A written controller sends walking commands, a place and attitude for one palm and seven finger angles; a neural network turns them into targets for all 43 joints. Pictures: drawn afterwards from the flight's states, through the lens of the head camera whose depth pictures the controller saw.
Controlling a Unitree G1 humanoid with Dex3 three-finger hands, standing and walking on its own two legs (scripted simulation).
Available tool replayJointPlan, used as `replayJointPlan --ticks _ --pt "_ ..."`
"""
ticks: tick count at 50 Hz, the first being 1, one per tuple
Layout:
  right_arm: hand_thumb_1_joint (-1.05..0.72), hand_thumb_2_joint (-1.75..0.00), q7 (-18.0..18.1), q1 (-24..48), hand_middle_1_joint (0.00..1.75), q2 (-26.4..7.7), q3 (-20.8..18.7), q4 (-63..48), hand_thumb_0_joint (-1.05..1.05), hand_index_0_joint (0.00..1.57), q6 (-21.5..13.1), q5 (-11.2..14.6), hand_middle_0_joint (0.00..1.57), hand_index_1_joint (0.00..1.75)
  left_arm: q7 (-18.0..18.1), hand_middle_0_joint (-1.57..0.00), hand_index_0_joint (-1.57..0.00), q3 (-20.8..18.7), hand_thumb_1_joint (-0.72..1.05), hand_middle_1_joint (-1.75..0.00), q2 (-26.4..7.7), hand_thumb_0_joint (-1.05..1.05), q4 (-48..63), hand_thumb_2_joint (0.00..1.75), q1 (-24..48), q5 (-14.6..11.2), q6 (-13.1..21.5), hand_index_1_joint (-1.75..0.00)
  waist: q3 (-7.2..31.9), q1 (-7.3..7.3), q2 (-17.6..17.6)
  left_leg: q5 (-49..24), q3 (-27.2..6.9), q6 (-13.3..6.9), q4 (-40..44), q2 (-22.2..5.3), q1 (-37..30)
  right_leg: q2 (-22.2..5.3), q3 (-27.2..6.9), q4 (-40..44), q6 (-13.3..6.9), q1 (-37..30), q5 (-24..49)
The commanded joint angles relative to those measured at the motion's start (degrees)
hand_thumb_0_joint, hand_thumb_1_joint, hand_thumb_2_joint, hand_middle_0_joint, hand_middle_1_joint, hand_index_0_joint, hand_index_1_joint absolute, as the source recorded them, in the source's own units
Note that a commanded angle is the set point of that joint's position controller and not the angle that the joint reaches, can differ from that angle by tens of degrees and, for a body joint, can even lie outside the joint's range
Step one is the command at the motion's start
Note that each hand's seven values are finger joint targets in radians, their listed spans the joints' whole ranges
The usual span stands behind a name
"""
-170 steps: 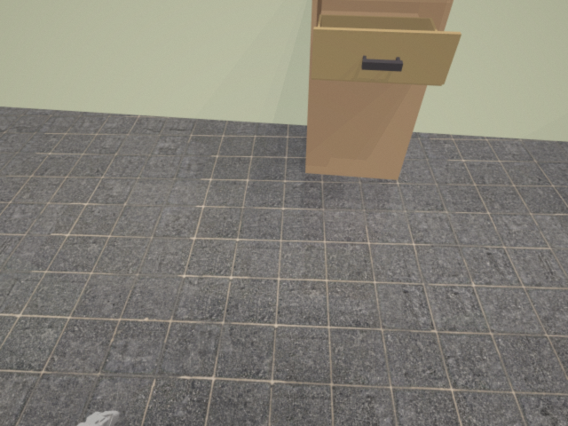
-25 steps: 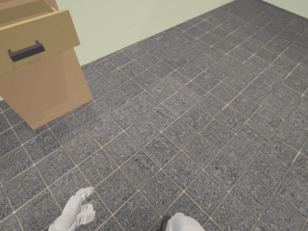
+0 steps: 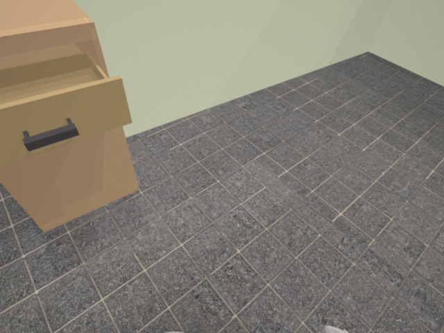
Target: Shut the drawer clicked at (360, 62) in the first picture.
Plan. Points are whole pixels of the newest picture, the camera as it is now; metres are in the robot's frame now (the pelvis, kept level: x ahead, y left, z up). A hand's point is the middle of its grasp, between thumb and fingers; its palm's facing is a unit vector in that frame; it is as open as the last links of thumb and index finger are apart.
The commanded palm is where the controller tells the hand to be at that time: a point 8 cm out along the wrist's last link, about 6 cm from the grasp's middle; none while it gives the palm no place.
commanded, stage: walk to a spot facing it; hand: left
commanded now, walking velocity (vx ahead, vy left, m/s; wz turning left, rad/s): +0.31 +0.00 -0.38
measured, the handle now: (50, 132) +0.54 +0.53 -0.01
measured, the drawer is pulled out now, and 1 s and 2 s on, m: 0.27 0.27 0.27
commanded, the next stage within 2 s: turn to face it in 0.28 s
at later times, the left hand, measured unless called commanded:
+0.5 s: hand (175, 255) +0.32 +0.15 -0.17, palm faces -0.25 -0.94 -0.23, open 7.4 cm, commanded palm none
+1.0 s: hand (157, 267) +0.29 +0.19 -0.19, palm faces +0.07 -0.98 -0.19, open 7.4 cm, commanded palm none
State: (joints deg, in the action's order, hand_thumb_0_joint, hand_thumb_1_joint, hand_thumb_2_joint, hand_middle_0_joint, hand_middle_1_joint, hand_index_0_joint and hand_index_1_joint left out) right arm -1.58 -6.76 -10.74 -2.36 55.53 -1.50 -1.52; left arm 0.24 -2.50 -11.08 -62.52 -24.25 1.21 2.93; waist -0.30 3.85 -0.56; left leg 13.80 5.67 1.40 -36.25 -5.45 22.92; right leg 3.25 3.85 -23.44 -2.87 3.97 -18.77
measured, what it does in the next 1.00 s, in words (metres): walks ahead: left foot, then right foot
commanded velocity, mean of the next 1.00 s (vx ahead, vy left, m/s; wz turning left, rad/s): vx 0.05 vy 0.00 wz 0.19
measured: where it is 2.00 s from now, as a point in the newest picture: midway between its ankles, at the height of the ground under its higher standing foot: outside the picture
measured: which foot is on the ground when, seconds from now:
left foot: up 0.00-0.00, down 0.02-0.52, up 0.54-0.86, down 0.88-1.00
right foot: down 0.00-0.04, up 0.06-0.50, down 0.52-0.88, up 0.90-1.00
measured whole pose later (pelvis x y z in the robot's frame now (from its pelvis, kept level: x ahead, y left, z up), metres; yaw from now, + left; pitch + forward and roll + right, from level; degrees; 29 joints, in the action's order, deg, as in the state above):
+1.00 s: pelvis +0.20 -0.01 -0.01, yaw +2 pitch +0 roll -1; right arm 0.1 -14.7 -10.6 -3.3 53.3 1.0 -1.7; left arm 0.7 -5.1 -12.5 -53.9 -9.1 1.3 -3.8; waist -2.9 -1.9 -2.7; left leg 17.6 5.1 -2.3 -38.9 -2.4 21.6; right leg -6.0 6.0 -62.9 3.4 30.6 -23.3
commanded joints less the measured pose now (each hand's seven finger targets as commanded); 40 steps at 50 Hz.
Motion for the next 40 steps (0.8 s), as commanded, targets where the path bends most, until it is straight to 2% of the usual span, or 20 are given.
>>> replayJointPlan --ticks 1,2,3,5,7,9,14,18,20,22,23,24,25,26,27,28,30,33,36,40 --pt "-0.90 -0.90 1.95 -17.75 0.30 -11.47 -2.83 2.02 0.00 0.20 -2.92 -0.75 0.20 0.30 -0.38 -0.20 -0.20 -1.20 0.90 -0.30 -4.10 0.00 3.09 0.90 0.08 -0.82 1.02 -0.30 6.24 -9.78 13.51 0.03 -15.32 -6.26 13.96 -12.47 -34.55 -5.66 -4.57 -22.51 -1.25 23.08 9.68" --pt "-0.90 -0.90 2.12 -22.90 0.30 -15.19 -3.39 2.89 0.00 0.20 -2.40 -0.47 0.20 0.30 -0.59 -0.20 -0.20 -0.76 0.90 -0.30 -3.20 0.00 4.55 0.90 1.11 -0.58 1.57 -0.30 7.26 -10.43 18.33 -2.64 -27.37 -11.37 19.95 -23.74 -38.13 -2.09 -0.68 -37.72 0.50 32.36 -12.47" --pt "-0.90 -0.90 2.57 -21.42 0.30 -12.66 -2.77 3.02 0.00 0.20 -2.31 -0.14 0.20 0.30 -0.20 -0.20 -0.20 -1.20 0.90 -0.30 -5.04 0.00 4.45 0.90 4.08 -0.06 1.12 -0.30 5.45 -10.76 12.74 1.45 -26.94 -11.33 22.06 -23.78 -32.70 -4.60 -4.48 -44.79 0.38 34.05 -11.84" --pt "-0.90 -0.90 2.72 -13.74 0.30 -7.40 -1.45 0.85 0.00 0.20 -2.53 0.23 0.20 0.30 -1.18 -0.20 -0.20 -1.67 0.90 -0.30 -3.97 0.00 4.07 0.90 6.90 0.18 0.12 -0.30 -4.42 -7.09 3.24 3.85 -18.69 -9.61 25.19 -19.99 -19.23 -8.85 -4.82 -47.94 0.96 34.75 -3.47" --pt "-0.90 -0.90 3.05 -10.77 0.30 -4.83 -0.73 0.56 0.00 0.20 -3.20 0.27 0.20 0.30 -1.51 -0.20 -0.20 -1.89 0.90 -0.30 -0.82 0.00 2.90 0.90 2.94 0.69 -1.62 -0.30 -5.42 -3.54 5.69 -2.01 -7.78 -6.51 25.76 -15.66 -13.74 -9.35 -4.33 -47.17 2.16 31.43 2.24" --pt "-0.90 -0.90 3.28 -11.37 0.30 -4.14 -0.73 0.85 0.00 0.20 -3.57 0.54 0.20 0.30 -1.67 -0.20 -0.20 -2.29 0.90 -0.30 -0.08 0.00 3.21 0.90 2.03 0.69 -2.77 -0.30 -4.57 -2.83 6.87 -6.69 -1.92 -6.67 25.54 -13.98 -13.25 -9.76 -3.44 -46.57 3.15 31.61 5.38" --pt "-0.90 -0.90 3.52 -14.08 0.30 -4.55 -1.31 1.59 0.00 0.20 -3.51 0.62 0.20 0.30 -2.27 -0.20 -0.20 -3.00 0.90 -0.30 0.52 0.00 6.63 0.90 7.38 0.65 -3.98 -0.30 -6.05 -2.82 7.06 -18.87 4.47 -7.86 24.09 -13.84 -17.09 -10.76 -0.94 -39.74 5.02 37.32 9.95" --pt "-0.90 -0.90 3.51 -16.16 0.30 -5.78 -1.83 2.57 0.00 0.20 -2.56 0.11 0.20 0.30 -2.48 -0.20 -0.20 -2.57 0.90 -0.30 0.54 0.00 9.49 0.90 15.20 0.30 -3.89 -0.30 -6.68 -5.10 9.14 -30.18 9.41 -7.44 19.34 -13.97 -19.84 -9.35 2.76 -25.19 4.41 33.28 9.12" --pt "-0.90 -0.90 3.43 -18.07 0.30 -5.83 -1.87 3.59 0.00 0.20 -2.04 -0.24 0.20 0.30 -1.98 -0.20 -0.20 -2.03 0.90 -0.30 0.70 0.00 9.82 0.90 17.05 0.35 -3.29 -0.30 -6.46 -6.34 9.00 -34.23 8.76 -7.56 16.26 -14.37 -19.60 -7.63 3.85 -19.49 3.22 28.27 7.85" --pt "-0.90 -0.90 3.46 -17.57 0.30 -6.30 -1.67 4.42 0.00 0.20 -1.70 -0.11 0.20 0.30 -1.33 -0.20 -0.20 -1.53 0.90 -0.30 0.33 0.00 8.79 0.90 13.33 0.61 -2.51 -0.30 -2.99 -4.38 8.68 -39.34 8.39 -7.01 10.81 -14.02 -19.19 -5.27 4.52 -14.53 1.75 19.01 9.29" --pt "-0.90 -0.90 3.33 -17.08 0.30 -6.58 -1.59 4.65 0.00 0.20 -1.59 0.11 0.20 0.30 -0.89 -0.20 -0.20 -1.44 0.90 -0.30 -0.81 0.00 7.08 0.90 8.33 0.78 -1.86 -0.30 0.44 -1.94 8.22 -39.73 8.32 -5.75 5.07 -12.65 -19.04 -4.44 5.23 -9.91 1.55 11.69 12.37" --pt "-0.90 -0.90 2.97 -17.44 0.30 -5.51 -1.14 5.05 0.00 0.20 -1.59 0.59 0.20 0.30 -0.34 -0.20 -0.20 -1.74 0.90 -0.30 -3.60 0.00 5.06 0.90 3.13 0.90 -0.87 -0.30 4.78 0.54 3.91 -33.53 8.37 -3.50 -2.89 -10.00 -15.19 -6.40 4.07 -4.98 1.59 1.09 22.03" --pt "-0.90 -0.90 2.49 -19.82 0.30 -1.80 -0.43 4.89 0.00 0.20 -1.54 1.35 0.20 0.30 0.63 -0.20 -0.20 -2.48 0.90 -0.30 -8.77 0.00 3.37 0.90 -1.26 0.99 0.11 -0.30 11.17 1.83 -7.34 -10.42 8.51 -1.00 -15.50 -4.41 -3.27 -19.32 -8.45 -6.30 -1.92 -12.58 44.24" --pt "-0.90 -0.90 2.99 -21.71 0.30 -0.21 -0.22 4.71 0.00 0.20 -0.78 1.75 0.20 0.30 0.63 -0.20 -0.20 -2.51 0.90 -0.30 -11.81 0.00 2.34 0.90 -3.05 -0.16 0.26 -0.30 14.86 0.43 -9.51 22.22 2.62 0.09 -26.85 0.30 0.03 -29.68 -14.71 -5.97 -8.11 -14.58 64.38" --pt "-0.90 -0.90 3.28 -20.42 0.30 -0.12 -0.22 4.24 0.00 0.20 0.13 1.91 0.20 0.30 0.92 -0.20 -0.20 -2.17 0.90 -0.30 -12.01 0.00 3.54 0.90 0.35 -0.40 0.31 -0.30 15.30 -0.05 -8.76 24.06 -3.67 -0.16 -30.64 -0.41 0.36 -30.23 -14.05 -2.71 -9.51 -9.30 58.05" --pt "-0.90 -0.90 3.23 -19.47 0.30 -0.68 -0.34 3.77 0.00 0.20 0.96 1.68 0.20 0.30 1.20 -0.20 -0.20 -2.19 0.90 -0.30 -11.82 0.00 5.25 0.90 4.97 -0.28 -0.14 -0.30 12.37 -0.77 -13.07 22.73 -4.63 0.17 -33.71 -0.77 1.90 -30.31 -16.00 1.41 -9.36 -3.69 43.89" --pt "-0.90 -0.90 2.88 -17.87 0.30 -1.26 -0.75 4.43 0.00 0.20 2.31 0.98 0.20 0.30 2.12 -0.20 -0.20 -1.52 0.90 -0.30 -8.21 0.00 7.71 0.90 13.97 -0.25 -1.47 -0.30 4.01 -3.53 -6.42 16.70 -4.90 0.59 -33.91 -2.76 2.29 -27.28 -8.20 4.81 -6.80 7.58 26.75" --pt "-0.90 -0.90 2.14 -19.12 0.30 -0.02 -0.76 4.03 0.00 0.20 3.98 0.67 0.20 0.30 2.31 -0.20 -0.20 -1.47 0.90 -0.30 -7.07 0.00 9.83 0.90 18.21 0.09 -2.18 -0.30 1.53 -5.80 -6.83 12.93 -2.18 1.10 -28.82 -2.26 -0.53 -25.30 -0.83 7.54 -4.39 16.10 12.80" --pt "-0.90 -0.90 1.37 -17.52 0.30 0.13 -1.08 2.09 0.00 0.20 4.37 0.41 0.20 0.30 2.32 -0.20 -0.20 -2.03 0.90 -0.30 -7.77 0.00 10.68 0.90 18.33 0.36 -2.96 -0.30 0.22 -5.67 -7.60 11.83 0.08 0.99 -22.95 -1.50 -0.72 -24.87 1.77 8.54 -3.26 17.49 2.79" --pt "-0.90 -0.90 0.85 -14.53 0.30 -0.93 -1.71 -1.13 0.00 0.20 3.87 0.42 0.20 0.30 2.35 -0.20 -0.20 -2.94 0.90 -0.30 -8.67 0.00 11.56 0.90 17.91 0.66 -3.60 -0.30 -0.37 -5.40 -7.77 11.37 1.20 0.65 -12.38 -1.21 -2.52 -25.84 2.96 4.63 -2.43 17.09 -0.08"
